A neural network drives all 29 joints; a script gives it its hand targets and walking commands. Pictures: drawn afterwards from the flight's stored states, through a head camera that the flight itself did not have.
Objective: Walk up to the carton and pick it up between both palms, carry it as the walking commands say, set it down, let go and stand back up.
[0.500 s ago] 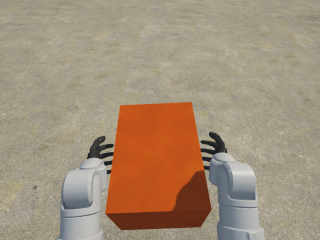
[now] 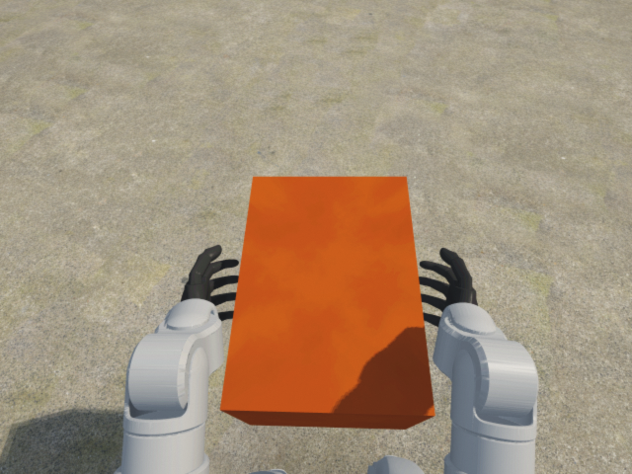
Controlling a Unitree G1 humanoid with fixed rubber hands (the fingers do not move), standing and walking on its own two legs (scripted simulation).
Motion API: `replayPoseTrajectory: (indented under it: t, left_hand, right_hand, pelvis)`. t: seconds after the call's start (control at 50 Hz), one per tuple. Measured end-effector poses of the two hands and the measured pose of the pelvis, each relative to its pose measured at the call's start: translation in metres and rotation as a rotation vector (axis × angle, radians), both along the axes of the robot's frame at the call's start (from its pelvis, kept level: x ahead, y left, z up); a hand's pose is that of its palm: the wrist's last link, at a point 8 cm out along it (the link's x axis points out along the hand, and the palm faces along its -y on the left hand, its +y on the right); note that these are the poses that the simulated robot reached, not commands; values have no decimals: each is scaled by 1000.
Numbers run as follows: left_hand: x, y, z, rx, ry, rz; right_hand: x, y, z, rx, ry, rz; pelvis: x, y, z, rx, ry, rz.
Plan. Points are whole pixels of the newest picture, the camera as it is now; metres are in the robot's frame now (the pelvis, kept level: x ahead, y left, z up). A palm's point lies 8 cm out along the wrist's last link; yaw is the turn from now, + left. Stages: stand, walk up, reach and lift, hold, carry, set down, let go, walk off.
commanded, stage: carry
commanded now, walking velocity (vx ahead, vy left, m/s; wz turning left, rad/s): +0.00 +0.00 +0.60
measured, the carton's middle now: (328, 301) +0.33 +0.00 +0.01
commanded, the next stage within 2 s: none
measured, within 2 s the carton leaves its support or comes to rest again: neither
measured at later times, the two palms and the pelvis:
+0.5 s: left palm (97, 400) +0.17 +0.20 +0.11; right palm (394, 313) +0.26 -0.07 +0.12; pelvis -0.03 +0.01 +0.01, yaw +20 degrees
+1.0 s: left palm out of the picture +0.04 +0.35 +0.08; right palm (210, 380) +0.21 +0.12 +0.06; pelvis -0.11 +0.09 -0.01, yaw +35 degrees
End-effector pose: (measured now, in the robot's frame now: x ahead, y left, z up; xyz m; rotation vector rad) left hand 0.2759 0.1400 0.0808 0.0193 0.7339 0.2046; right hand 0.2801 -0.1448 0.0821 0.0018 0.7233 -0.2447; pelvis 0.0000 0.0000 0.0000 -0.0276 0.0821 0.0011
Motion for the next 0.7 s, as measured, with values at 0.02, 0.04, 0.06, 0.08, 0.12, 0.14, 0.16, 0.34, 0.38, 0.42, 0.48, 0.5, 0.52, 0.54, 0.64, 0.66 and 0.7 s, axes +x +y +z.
replayPoseTrajectory:
  t: [0.02, 0.04, 0.06, 0.08, 0.12, 0.14, 0.16, 0.34, 0.38, 0.42, 0.48, 0.5, 0.52, 0.54, 0.64, 0.66, 0.7]
  left_hand:
    - [-4, 4, 2, 2, -7, 11]
    - [-8, 8, 3, 2, -14, 23]
    - [-12, 12, 5, 3, -23, 35]
    - [-16, 15, 7, 5, -33, 47]
    - [-24, 20, 10, 13, -42, 65]
    - [-28, 22, 10, 17, -39, 71]
    - [-32, 23, 11, 19, -31, 77]
    - [-71, 29, 23, 70, 13, 138]
    - [-79, 33, 25, 55, 7, 162]
    - [-87, 39, 27, 48, 4, 193]
    - [-99, 55, 30, 51, -13, 241]
    - [-103, 62, 31, 54, -22, 258]
    - [-108, 69, 32, 55, -31, 275]
    - [-114, 78, 32, 56, -38, 293]
    - [-144, 134, 17, 56, -35, 388]
    - [-152, 146, 11, 41, -21, 416]
    - [-169, 166, -2, 0, 16, 469]
  right_hand:
    - [0, 4, 2, 4, -9, 11]
    - [0, 8, 4, 7, -18, 22]
    - [0, 12, 6, 10, -28, 34]
    - [0, 15, 8, 12, -40, 45]
    - [-2, 21, 10, 20, -54, 66]
    - [-3, 23, 9, 23, -54, 74]
    - [-5, 25, 8, 26, -48, 82]
    - [-23, 33, 5, 65, -10, 156]
    - [-24, 39, 12, 48, -16, 181]
    - [-22, 48, 19, 38, -20, 211]
    - [-19, 69, 31, 25, -49, 252]
    - [-18, 78, 34, 19, -63, 265]
    - [-17, 88, 37, 13, -77, 276]
    - [-17, 100, 39, 10, -88, 291]
    - [-22, 166, 28, 25, -90, 392]
    - [-25, 180, 23, 15, -74, 422]
    - [-32, 204, 13, -12, -33, 483]
  pelvis:
    - [-2, 1, 0, 3, -3, 9]
    - [-3, 2, 0, 5, -5, 18]
    - [-5, 3, 0, 8, -8, 26]
    - [-7, 3, 0, 11, -10, 34]
    - [-9, 4, -1, 15, -10, 54]
    - [-10, 4, -1, 15, -8, 64]
    - [-11, 4, -1, 15, -7, 75]
    - [-22, -2, 6, 44, -26, 197]
    - [-25, -4, 8, 67, -29, 237]
    - [-26, -3, 12, 88, -31, 271]
    - [-31, 2, 13, 110, -34, 327]
    - [-34, 6, 12, 114, -35, 344]
    - [-36, 10, 11, 118, -38, 359]
    - [-39, 15, 10, 120, -39, 371]
    - [-51, 50, -8, 80, -43, 426]
    - [-54, 56, -10, 84, -45, 423]
    - [-59, 64, -11, 69, -44, 418]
